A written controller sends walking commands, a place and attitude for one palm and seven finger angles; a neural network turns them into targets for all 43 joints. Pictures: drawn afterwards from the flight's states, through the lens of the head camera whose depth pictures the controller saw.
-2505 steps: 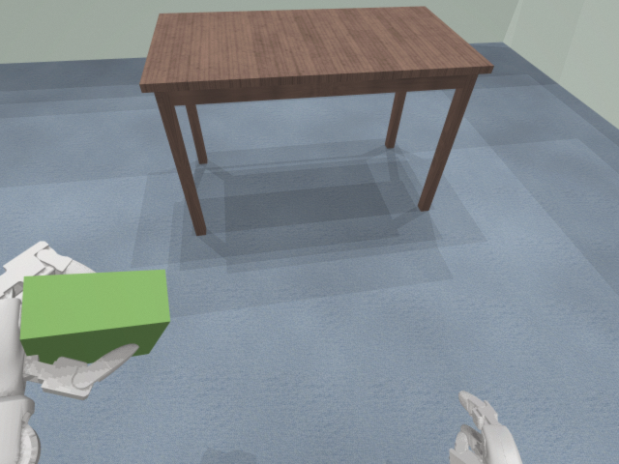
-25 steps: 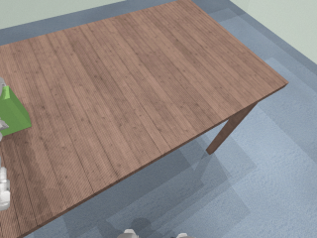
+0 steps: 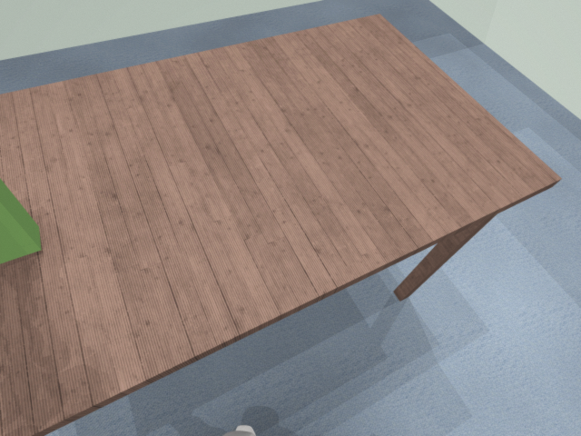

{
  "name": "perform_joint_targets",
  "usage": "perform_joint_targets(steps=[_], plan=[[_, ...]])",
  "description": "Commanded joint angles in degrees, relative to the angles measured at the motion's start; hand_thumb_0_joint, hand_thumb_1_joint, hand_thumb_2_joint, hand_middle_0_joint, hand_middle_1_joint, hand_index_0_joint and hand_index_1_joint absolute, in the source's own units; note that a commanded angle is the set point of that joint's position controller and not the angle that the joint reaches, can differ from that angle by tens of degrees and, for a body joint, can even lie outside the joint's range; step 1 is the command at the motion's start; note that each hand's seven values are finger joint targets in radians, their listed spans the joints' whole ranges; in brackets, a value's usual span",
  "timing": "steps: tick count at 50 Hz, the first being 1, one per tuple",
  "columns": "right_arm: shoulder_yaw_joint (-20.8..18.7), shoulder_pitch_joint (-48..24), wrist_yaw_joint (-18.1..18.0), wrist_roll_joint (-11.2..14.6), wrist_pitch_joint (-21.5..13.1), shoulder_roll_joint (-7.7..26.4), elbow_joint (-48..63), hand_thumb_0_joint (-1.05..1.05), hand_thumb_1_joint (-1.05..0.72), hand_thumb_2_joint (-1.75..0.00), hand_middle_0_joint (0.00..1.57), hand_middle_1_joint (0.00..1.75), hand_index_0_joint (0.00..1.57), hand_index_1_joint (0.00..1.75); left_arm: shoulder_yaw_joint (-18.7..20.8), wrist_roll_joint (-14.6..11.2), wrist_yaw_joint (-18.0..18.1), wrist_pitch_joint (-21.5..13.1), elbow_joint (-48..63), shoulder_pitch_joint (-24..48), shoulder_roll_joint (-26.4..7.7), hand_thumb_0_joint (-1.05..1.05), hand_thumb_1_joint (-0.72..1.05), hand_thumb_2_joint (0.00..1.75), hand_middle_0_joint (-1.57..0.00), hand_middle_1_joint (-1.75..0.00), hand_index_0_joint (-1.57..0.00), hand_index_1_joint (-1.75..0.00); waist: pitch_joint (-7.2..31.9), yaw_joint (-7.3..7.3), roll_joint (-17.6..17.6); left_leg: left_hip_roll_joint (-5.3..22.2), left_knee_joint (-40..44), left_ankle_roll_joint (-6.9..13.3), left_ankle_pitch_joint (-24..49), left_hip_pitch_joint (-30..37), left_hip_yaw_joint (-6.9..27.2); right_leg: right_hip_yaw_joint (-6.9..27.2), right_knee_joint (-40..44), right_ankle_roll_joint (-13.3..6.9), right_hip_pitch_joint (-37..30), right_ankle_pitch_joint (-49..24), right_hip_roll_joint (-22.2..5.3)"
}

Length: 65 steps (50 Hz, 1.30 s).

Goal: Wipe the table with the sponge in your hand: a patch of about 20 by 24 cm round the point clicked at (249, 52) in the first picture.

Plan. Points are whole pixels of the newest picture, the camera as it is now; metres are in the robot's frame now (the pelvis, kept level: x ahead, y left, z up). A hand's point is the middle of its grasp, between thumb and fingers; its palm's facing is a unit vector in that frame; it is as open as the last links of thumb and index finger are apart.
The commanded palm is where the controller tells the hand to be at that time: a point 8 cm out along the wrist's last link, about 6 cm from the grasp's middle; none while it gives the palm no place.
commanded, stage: wipe back along the first lane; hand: left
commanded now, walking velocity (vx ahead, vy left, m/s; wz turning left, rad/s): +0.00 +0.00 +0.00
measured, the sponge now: out of the picture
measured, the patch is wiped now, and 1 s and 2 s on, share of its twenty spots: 0.95 0.95 0.95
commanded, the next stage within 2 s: lift the sponge slowly off the table in 1.64 s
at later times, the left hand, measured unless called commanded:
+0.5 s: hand out of the picture +0.34 +0.43 +0.03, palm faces -0.12 -0.02 -0.99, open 9.6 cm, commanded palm +0.31 +0.40 +0.07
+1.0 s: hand out of the picture +0.30 +0.40 +0.04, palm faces -0.07 -0.02 -1.00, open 9.6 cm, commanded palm +0.27 +0.38 +0.07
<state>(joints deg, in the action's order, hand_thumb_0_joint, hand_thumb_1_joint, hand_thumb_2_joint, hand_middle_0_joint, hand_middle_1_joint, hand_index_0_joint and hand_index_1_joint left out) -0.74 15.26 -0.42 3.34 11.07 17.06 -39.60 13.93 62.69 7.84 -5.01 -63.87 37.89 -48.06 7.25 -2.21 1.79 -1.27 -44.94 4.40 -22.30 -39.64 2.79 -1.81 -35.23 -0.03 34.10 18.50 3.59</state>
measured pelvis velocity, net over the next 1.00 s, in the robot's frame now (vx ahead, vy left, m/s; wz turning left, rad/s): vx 0.00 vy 0.02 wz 0.01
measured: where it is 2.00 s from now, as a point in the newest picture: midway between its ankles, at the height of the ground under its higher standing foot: outside the picture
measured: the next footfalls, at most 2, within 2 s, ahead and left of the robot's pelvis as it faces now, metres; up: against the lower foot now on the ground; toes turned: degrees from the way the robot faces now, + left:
none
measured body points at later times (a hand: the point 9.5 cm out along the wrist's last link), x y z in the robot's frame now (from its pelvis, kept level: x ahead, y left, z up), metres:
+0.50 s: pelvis -0.01 +0.02 +0.00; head +0.06 +0.04 +0.45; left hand +0.35 +0.43 +0.09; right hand +0.06 -0.25 -0.12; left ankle -0.02 +0.06 -0.71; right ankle -0.03 -0.14 -0.71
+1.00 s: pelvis +0.00 +0.02 +0.01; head +0.03 +0.03 +0.46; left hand +0.30 +0.40 +0.09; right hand +0.13 -0.23 -0.10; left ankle -0.02 +0.06 -0.71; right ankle -0.03 -0.14 -0.71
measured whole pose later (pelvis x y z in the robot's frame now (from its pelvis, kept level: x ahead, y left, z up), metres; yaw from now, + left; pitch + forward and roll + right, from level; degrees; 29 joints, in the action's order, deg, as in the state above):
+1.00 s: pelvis +0.00 +0.02 +0.01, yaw +1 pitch +11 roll -5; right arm -1.1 12.6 0.7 4.0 9.3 15.4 -36.7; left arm 5.3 55.1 12.7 6.2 -35.8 14.0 -34.9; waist 8.0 1.1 3.9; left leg -3.2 -40.1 6.0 -20.4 -30.3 1.8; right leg -0.7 -31.2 -0.9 25.0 17.2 1.7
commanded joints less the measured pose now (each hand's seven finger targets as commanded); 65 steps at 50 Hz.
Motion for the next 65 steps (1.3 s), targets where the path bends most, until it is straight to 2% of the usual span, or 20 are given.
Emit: perform_joint_targets(steps=[1, 3, 11, 18, 20, 23, 25, 28, 30, 34, 36, 43, 45, 46, 48, 50, 52, 55, 62, 65], plan=[[-3.8, 7.0, -0.6, -0.3, -0.2, 10.8, 2.3, 0.00, -0.90, -0.90, 0.20, 0.30, 0.20, 0.30, 2.4, 1.1, 1.2, -1.3, 10.0, 14.0, -21.0, 0.00, 0.10, 1.30, -1.20, -1.60, -1.20, -1.60, 20.1, 0.79, 10.3, 2.3, 2.7, -2.5, 39.0, 22.5, 3.6, -0.8, 0.6, -4.7, -2.0, -17.1, 1.6], [-4.1, 6.8, -0.4, -0.3, -0.3, 10.4, 2.6, 0.00, -0.90, -0.90, 0.20, 0.30, 0.20, 0.30, -0.9, 1.0, 1.5, -1.4, 10.2, 12.8, -16.1, 0.00, 0.10, 1.30, -1.20, -1.60, -1.20, -1.60, 18.7, -0.09, 9.5, 2.8, 2.6, -2.8, 37.9, 23.3, 3.9, -1.1, 1.2, -4.6, 0.3, -14.9, 1.9], [-4.2, 5.7, -0.3, -0.1, -0.6, 10.1, 3.2, 0.00, -0.90, -0.90, 0.20, 0.30, 0.20, 0.30, -0.9, -2.0, 2.9, -0.6, 12.0, 8.1, -12.9, 0.00, 0.10, 1.30, -1.20, -1.60, -1.20, -1.60, 19.9, 0.80, 6.7, 2.8, 4.0, -3.0, 34.9, 22.5, 4.7, -1.2, 1.3, -4.6, -2.0, -13.4, 1.7], [-3.8, 3.9, 0.3, 0.3, -0.7, 9.8, 4.0, 0.00, -0.90, -0.90, 0.20, 0.30, 0.20, 0.30, -2.1, -3.5, 3.2, 2.6, 9.5, 0.3, -9.1, 0.00, 0.10, 1.30, -1.20, -1.60, -1.20, -1.60, 13.9, 1.44, 3.2, 2.2, 6.2, -2.4, 28.5, 17.8, 4.0, -1.2, 2.8, -4.7, -4.2, -11.6, 1.5], [-3.6, 3.0, 0.1, 0.4, -0.8, 9.7, 4.3, 0.00, -0.90, -0.90, 0.20, 0.30, 0.20, 0.30, -1.6, -3.9, 3.0, 2.5, 12.0, 0.4, -9.2, 0.00, 0.10, 1.30, -1.20, -1.60, -1.20, -1.60, 14.8, 2.11, 4.4, 2.6, 7.0, -2.7, 30.1, 18.9, 4.7, -0.9, 2.8, -4.8, -4.9, -11.9, 1.2], [-3.8, 2.5, 0.5, 0.5, -1.1, 9.3, 5.0, 0.00, -0.90, -0.90, 0.20, 0.30, 0.20, 0.30, -4.5, -4.1, 2.9, 3.5, 12.7, -2.6, -5.1, 0.00, 0.10, 1.30, -1.20, -1.60, -1.20, -1.60, 13.1, 1.70, 3.8, 2.9, 7.4, -3.0, 28.9, 19.7, 5.2, -1.3, 3.4, -4.6, -3.7, -9.8, 1.4], [-3.6, 1.6, 0.5, 0.5, -1.2, 9.4, 5.4, 0.00, -0.90, -0.90, 0.20, 0.30, 0.20, 0.30, -2.1, -4.8, 2.8, 3.5, 13.7, -5.5, -6.5, 0.00, 0.10, 1.30, -1.20, -1.60, -1.20, -1.60, 13.3, 2.93, 3.4, 3.1, 8.1, -3.1, 29.4, 19.3, 5.4, -0.7, 3.6, -4.9, -5.3, -10.3, 1.1], [-3.8, 1.3, 0.7, 0.7, -1.4, 9.0, 6.1, 0.00, -0.90, -0.90, 0.20, 0.30, 0.20, 0.30, -5.9, -5.2, 3.0, 4.5, 15.4, -7.1, -1.5, 0.00, 0.10, 1.30, -1.20, -1.60, -1.20, -1.60, 11.8, 1.88, 1.5, 3.2, 8.3, -3.0, 27.4, 19.3, 5.9, -1.1, 3.8, -4.4, -4.4, -9.1, 1.2], [-3.8, 0.2, 0.8, 0.7, -1.8, 9.0, 6.5, 0.00, -0.90, -0.90, 0.20, 0.30, 0.20, 0.30, -3.7, -5.9, 3.2, 4.7, 17.5, -9.5, -2.5, 0.00, 0.10, 1.30, -1.20, -1.60, -1.20, -1.60, 12.6, 3.11, 2.5, 3.7, 9.1, -3.4, 28.7, 20.3, 6.5, -0.8, 3.9, -4.6, -5.2, -9.1, 1.0], [-3.7, -0.6, 0.7, 0.9, -1.9, 8.8, 7.0, 0.00, -0.90, -0.90, 0.20, 0.30, 0.20, 0.30, -6.7, -6.2, 3.3, 6.9, 19.2, -9.6, 0.5, 0.00, 0.10, 1.30, -1.20, -1.60, -1.20, -1.60, 10.2, 2.18, 0.9, 3.1, 9.7, -3.2, 23.9, 19.3, 6.3, -1.0, 4.5, -4.4, -5.3, -7.6, 1.0], [-3.7, -1.1, 0.7, 0.7, -2.2, 8.6, 7.1, 0.00, -0.90, -0.90, 0.20, 0.30, 0.20, 0.30, -6.3, -6.4, 3.4, 7.3, 21.1, -10.3, 0.4, 0.00, 0.10, 1.30, -1.20, -1.60, -1.20, -1.60, 10.8, 2.77, 3.1, 3.7, 10.0, -3.8, 26.1, 21.3, 7.3, -1.0, 4.1, -4.5, -5.1, -7.2, 0.8], [-3.5, -3.0, 0.6, 0.8, -2.8, 8.1, 8.3, 0.00, -0.90, -0.90, 0.20, 0.30, 0.20, 0.30, -8.1, -7.5, 2.4, 10.0, 25.6, -16.0, 3.9, 0.00, 0.10, 1.30, -1.20, -1.60, -1.20, -1.60, 10.6, 3.19, 1.2, 3.2, 10.5, -3.8, 28.0, 21.9, 6.5, -0.7, 5.4, -4.5, -8.4, -9.5, 0.7], [-3.2, -4.2, 0.7, 0.8, -3.2, 8.0, 8.8, 0.00, -0.90, -0.90, 0.20, 0.30, 0.20, 0.30, -6.1, -7.9, 2.2, 9.9, 28.1, -19.7, 2.8, 0.00, 0.10, 1.30, -1.20, -1.60, -1.20, -1.60, 11.8, 4.76, 3.5, 3.5, 10.9, -4.4, 31.0, 22.8, 7.1, -0.2, 5.3, -4.7, -9.7, -10.4, 0.5], [-3.2, -4.1, 0.8, 0.8, -3.3, 7.6, 8.8, 0.00, -0.90, -0.90, 0.20, 0.30, 0.20, 0.30, -9.2, -7.9, 2.1, 10.1, 29.2, -19.9, 6.0, 0.00, 0.10, 1.30, -1.20, -1.60, -1.20, -1.60, 10.7, 3.58, 3.0, 3.7, 10.6, -4.4, 31.5, 23.5, 7.4, -0.7, 5.0, -4.4, -8.9, -10.1, 0.5], [-3.4, -4.7, 1.0, 0.7, -3.7, 7.5, 9.5, 0.00, -0.90, -0.90, 0.20, 0.30, 0.20, 0.30, -10.1, -8.5, 2.1, 10.8, 31.2, -23.1, 8.2, 0.00, 0.10, 1.30, -1.20, -1.60, -1.20, -1.60, 9.9, 3.66, 1.3, 3.8, 10.6, -4.2, 31.3, 23.4, 7.3, -0.7, 5.5, -4.2, -8.9, -10.3, 0.6], [-3.0, -5.8, 0.7, 0.7, -3.7, 7.9, 9.3, 0.00, -0.90, -0.90, 0.20, 0.30, 0.20, 0.30, -6.8, -8.7, 2.4, 11.2, 32.4, -22.5, 4.6, 0.00, 0.10, 1.30, -1.20, -1.60, -1.20, -1.60, 8.8, 4.18, 1.0, 3.5, 11.5, -4.2, 29.3, 22.0, 7.2, -0.2, 5.9, -4.5, -10.2, -10.7, 0.5], [-3.2, -5.5, 0.6, 0.7, -3.9, 7.6, 9.5, 0.00, -0.90, -0.90, 0.20, 0.30, 0.20, 0.30, -8.0, -9.0, 2.7, 12.0, 33.4, -23.6, 6.4, 0.00, 0.10, 1.30, -1.20, -1.60, -1.20, -1.60, 8.2, 3.64, -0.4, 3.1, 11.4, -3.9, 28.5, 21.7, 6.4, -1.0, 5.9, -4.4, -10.8, -11.2, 0.5], [-2.7, -7.2, 0.5, 0.7, -4.3, 7.5, 9.9, 0.00, -0.90, -0.90, 0.20, 0.30, 0.20, 0.30, -5.7, -9.6, 2.7, 12.6, 35.6, -27.5, 5.1, 0.00, 0.10, 1.30, -1.20, -1.60, -1.20, -1.60, 8.7, 5.23, 0.5, 2.7, 12.2, -3.8, 29.3, 21.2, 5.8, -0.3, 6.3, -4.6, -13.6, -12.9, 0.3], [-2.8, -8.1, 0.5, 0.7, -5.3, 6.8, 10.4, 0.00, -0.90, -0.90, 0.20, 0.30, 0.20, 0.30, -9.9, -9.6, 2.6, 13.9, 39.8, -31.0, 10.4, 0.00, 0.10, 1.30, -1.20, -1.60, -1.20, -1.60, 7.1, 4.60, 1.7, 2.8, 12.4, -3.7, 28.1, 22.9, 6.3, -1.2, 6.4, -4.4, -12.5, -11.1, 0.3], [-2.7, -9.1, 0.3, 0.6, -5.6, 7.0, 10.2, 0.00, -0.90, -0.90, 0.20, 0.30, 0.20, 0.30, -7.7, -9.7, 2.7, 14.1, 41.2, -32.9, 8.6, 0.00, 0.10, 1.30, -1.20, -1.60, -1.20, -1.60, 8.0, 5.18, 0.2, 2.5, 12.5, -3.4, 28.1, 22.3, 5.6, -0.4, 6.8, -4.6, -14.4, -12.9, 0.3]])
